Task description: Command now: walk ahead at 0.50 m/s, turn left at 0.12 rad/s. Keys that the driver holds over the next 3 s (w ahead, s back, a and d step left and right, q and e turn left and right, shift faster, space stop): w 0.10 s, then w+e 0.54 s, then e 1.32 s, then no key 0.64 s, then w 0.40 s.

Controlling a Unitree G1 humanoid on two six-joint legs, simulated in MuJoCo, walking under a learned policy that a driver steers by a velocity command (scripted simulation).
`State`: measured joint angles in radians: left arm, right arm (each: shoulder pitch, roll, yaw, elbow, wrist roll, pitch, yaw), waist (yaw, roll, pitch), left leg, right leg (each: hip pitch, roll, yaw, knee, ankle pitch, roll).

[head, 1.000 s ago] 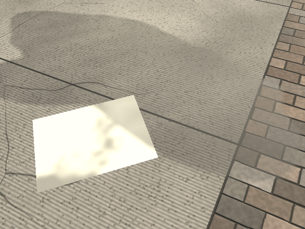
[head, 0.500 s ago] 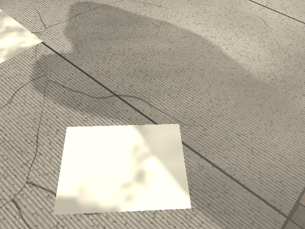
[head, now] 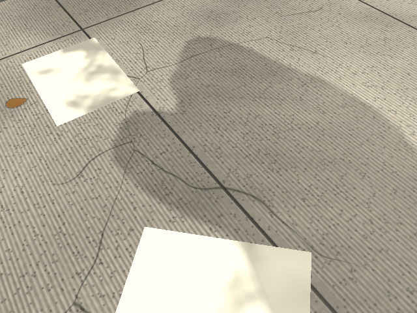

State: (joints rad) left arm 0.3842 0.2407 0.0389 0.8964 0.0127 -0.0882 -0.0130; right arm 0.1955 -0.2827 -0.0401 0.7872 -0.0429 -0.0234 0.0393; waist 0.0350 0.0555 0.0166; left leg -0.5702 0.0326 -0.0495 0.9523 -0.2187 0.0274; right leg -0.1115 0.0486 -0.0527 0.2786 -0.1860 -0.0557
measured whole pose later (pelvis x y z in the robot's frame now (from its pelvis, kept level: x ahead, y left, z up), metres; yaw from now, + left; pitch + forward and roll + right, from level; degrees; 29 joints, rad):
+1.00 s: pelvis +0.44 -0.04 -0.01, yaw -27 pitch +1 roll +1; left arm 0.23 0.27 0.07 0.83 0.01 0.00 0.00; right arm 0.14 -0.25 -0.04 0.78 -0.03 0.00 -0.02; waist 0.02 0.02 0.11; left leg -0.60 0.09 -0.04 1.09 -0.35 -0.06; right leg -0.29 0.14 0.02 0.41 -0.13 -0.13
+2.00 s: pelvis +0.48 -0.02 +0.00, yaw -62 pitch +0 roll +1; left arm 0.20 0.29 0.05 0.73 0.00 0.05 -0.01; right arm 0.21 -0.32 -0.06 0.74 -0.02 0.06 -0.01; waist -0.01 0.05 0.08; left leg -0.48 0.03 0.00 1.04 -0.40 -0.04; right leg -0.21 0.08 0.07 0.44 -0.22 -0.08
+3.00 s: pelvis +0.51 -0.11 -0.01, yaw -67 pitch +0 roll +0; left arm 0.33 0.25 0.03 1.03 0.03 -0.07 0.00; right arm 0.30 -0.28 -0.04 0.98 -0.02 -0.03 0.02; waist 0.01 0.03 0.00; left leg -0.31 -0.01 -0.01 0.90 -0.40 0.09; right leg -0.15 0.05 -0.03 0.41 -0.26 -0.07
